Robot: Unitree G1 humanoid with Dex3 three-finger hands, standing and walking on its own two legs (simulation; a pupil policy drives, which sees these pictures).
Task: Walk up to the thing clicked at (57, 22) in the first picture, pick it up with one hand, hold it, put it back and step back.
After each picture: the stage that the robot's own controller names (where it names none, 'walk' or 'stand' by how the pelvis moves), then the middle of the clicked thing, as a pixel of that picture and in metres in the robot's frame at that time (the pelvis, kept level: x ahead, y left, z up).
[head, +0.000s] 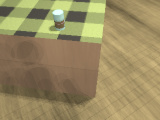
stand; (59, 20) +0.89 +0.18 -0.06
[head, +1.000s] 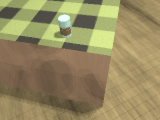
walk; (65, 26) +0.77 +0.18 -0.06
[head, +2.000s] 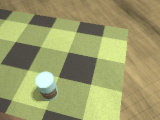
stand; (47, 86) +0.35 +0.18 -0.05
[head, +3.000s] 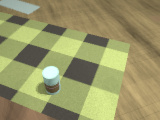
rise first; (52, 80) +0.41 +0.16 -0.04
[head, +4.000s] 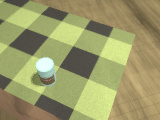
stand; (46, 72) +0.41 +0.17 -0.05
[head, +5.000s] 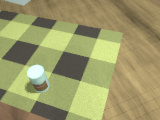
stand; (39, 79) +0.41 +0.21 -0.05
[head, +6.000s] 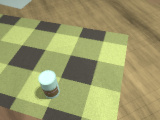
stand; (49, 85) +0.38 +0.16 -0.06
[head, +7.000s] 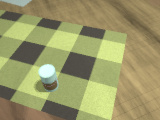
stand; (49, 78) +0.41 +0.17 -0.06
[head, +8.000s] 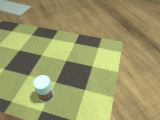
stand; (44, 89) +0.38 +0.19 -0.07
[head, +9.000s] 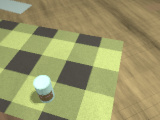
stand; (44, 89) +0.38 +0.19 -0.07
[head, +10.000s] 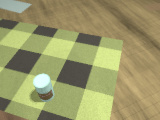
stand; (44, 88) +0.38 +0.19 -0.07
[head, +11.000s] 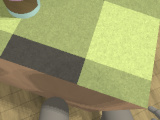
go down; out of the picture +0.44 +0.18 +0.21
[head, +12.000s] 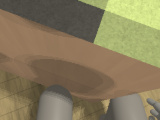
go down; out of the picture +0.48 +0.19 +0.30
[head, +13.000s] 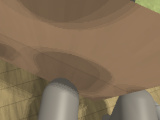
close in; out of the picture +0.49 +0.19 +0.36
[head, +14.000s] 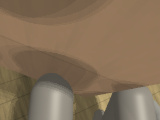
close in; out of the picture +0.48 +0.21 +0.40
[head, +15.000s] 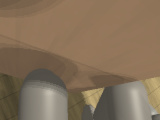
close; out of the picture +0.46 +0.24 +0.43
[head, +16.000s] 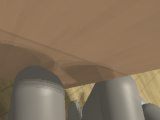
lift; out of the picture +0.46 +0.25 +0.43
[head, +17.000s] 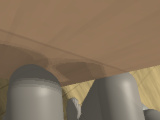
lift; out of the picture +0.46 +0.26 +0.43
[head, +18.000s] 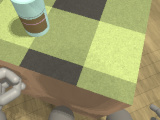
lift; (32, 11) +0.45 +0.17 +0.15
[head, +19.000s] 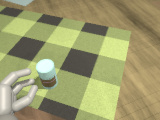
go down; (47, 74) +0.41 +0.17 -0.01
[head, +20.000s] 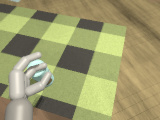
close; (41, 74) +0.40 +0.18 +0.00
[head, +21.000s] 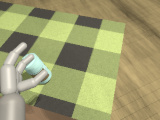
go down; (36, 69) +0.42 +0.19 +0.00
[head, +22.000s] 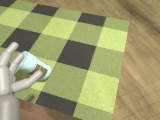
stand; (33, 66) +0.42 +0.21 +0.01
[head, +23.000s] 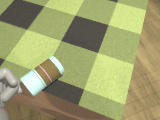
crouch; (43, 75) +0.34 +0.16 +0.03
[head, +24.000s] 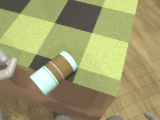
lower; (54, 72) +0.34 +0.11 +0.08
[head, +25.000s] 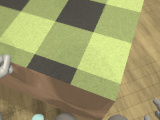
close; out of the picture +0.24 +0.31 -0.50
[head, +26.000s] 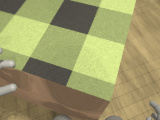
close; out of the picture +0.13 +0.41 -0.58
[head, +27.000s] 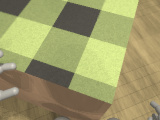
close; out of the picture +0.08 +0.38 -0.59
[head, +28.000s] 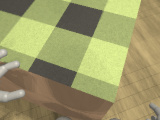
close; out of the picture +0.04 +0.35 -0.59
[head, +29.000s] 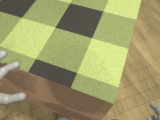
close; out of the picture +0.00 +0.33 -0.59
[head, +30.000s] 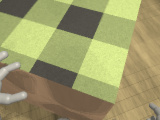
close; out of the picture -0.04 +0.31 -0.59
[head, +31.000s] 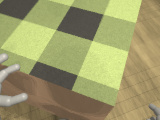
close; out of the picture -0.08 +0.29 -0.60
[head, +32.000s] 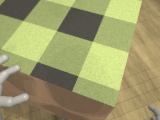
close; out of the picture -0.12 +0.27 -0.60
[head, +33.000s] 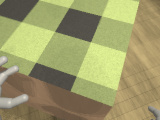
close; out of the picture -0.15 +0.25 -0.60
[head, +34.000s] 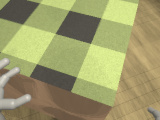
close; out of the picture -0.18 +0.23 -0.60
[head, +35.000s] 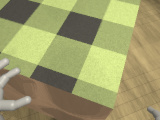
close; out of the picture -0.21 +0.22 -0.61
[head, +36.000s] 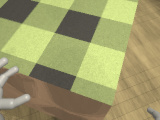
close; out of the picture -0.22 +0.21 -0.60
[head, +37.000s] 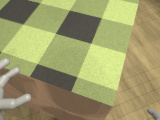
close; out of the picture -0.25 +0.19 -0.61
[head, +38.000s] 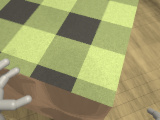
close; out of the picture -0.27 +0.18 -0.61
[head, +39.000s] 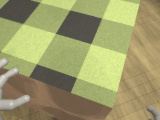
close; out of the picture -0.29 +0.18 -0.60
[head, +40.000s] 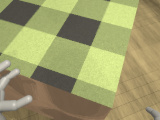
close; out of the picture -0.30 +0.17 -0.61
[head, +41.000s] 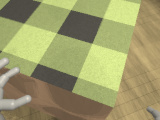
close; out of the picture -0.31 +0.16 -0.60
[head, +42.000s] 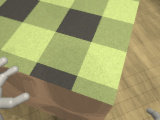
close; out of the picture -0.32 +0.15 -0.60
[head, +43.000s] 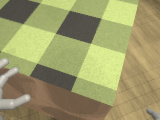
close; out of the picture -0.33 +0.15 -0.60
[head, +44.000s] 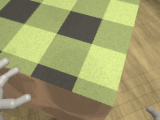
close; out of the picture -0.34 +0.14 -0.60
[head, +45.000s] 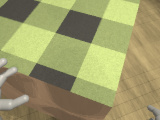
close; out of the picture -0.34 +0.15 -0.60
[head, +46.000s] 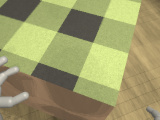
close; out of the picture -0.35 +0.13 -0.60
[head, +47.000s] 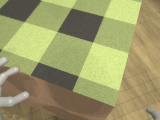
close; out of the picture -0.35 +0.14 -0.60
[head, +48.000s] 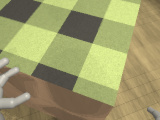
close; out of the picture -0.35 +0.14 -0.60
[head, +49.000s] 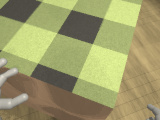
close; out of the picture -0.35 +0.14 -0.60
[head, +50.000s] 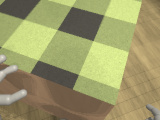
close; out of the picture -0.35 +0.13 -0.60
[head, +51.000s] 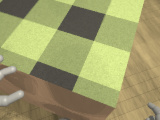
close; out of the picture -0.35 +0.14 -0.60
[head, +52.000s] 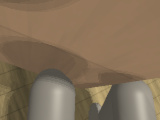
go down; out of the picture -0.32 +0.05 -0.28
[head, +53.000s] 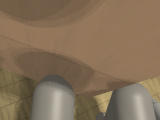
stand; out of the picture -0.32 +0.07 -0.28
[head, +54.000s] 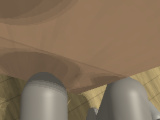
stand; out of the picture -0.32 +0.06 -0.26
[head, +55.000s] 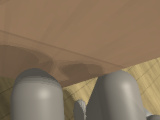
lift; out of the picture -0.30 +0.03 -0.25
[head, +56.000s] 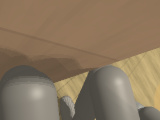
lift; out of the picture -0.30 +0.01 -0.24
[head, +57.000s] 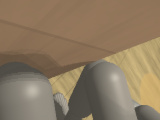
lift; out of the picture -0.29 +0.00 -0.23
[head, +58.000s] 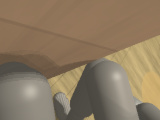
lift; out of the picture -0.28 +0.00 -0.22
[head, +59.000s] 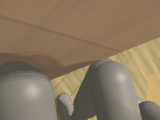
lift; out of the picture -0.29 +0.00 -0.22
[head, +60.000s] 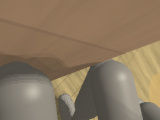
lift; out of the picture -0.29 +0.01 -0.21
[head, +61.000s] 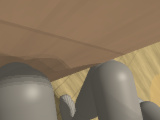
lift; out of the picture -0.29 +0.01 -0.21
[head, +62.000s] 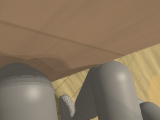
lift; out of the picture -0.29 +0.01 -0.22
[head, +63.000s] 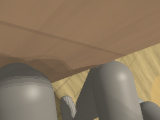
lift; out of the picture -0.29 +0.02 -0.21
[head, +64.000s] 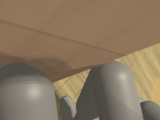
lift; out of the picture -0.28 +0.02 -0.21
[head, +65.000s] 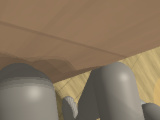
lift; out of the picture -0.29 +0.02 -0.21
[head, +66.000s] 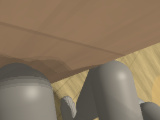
lift; out of the picture -0.28 +0.02 -0.21
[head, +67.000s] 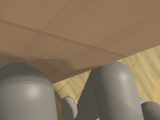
lift; out of the picture -0.28 +0.03 -0.21
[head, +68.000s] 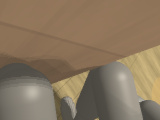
lift; out of the picture -0.28 +0.03 -0.21
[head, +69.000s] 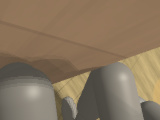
lift; out of the picture -0.28 +0.03 -0.21
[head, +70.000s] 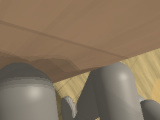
lift; out of the picture -0.27 +0.03 -0.21
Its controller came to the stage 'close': yes
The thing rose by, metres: 0.01
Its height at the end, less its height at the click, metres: -0.68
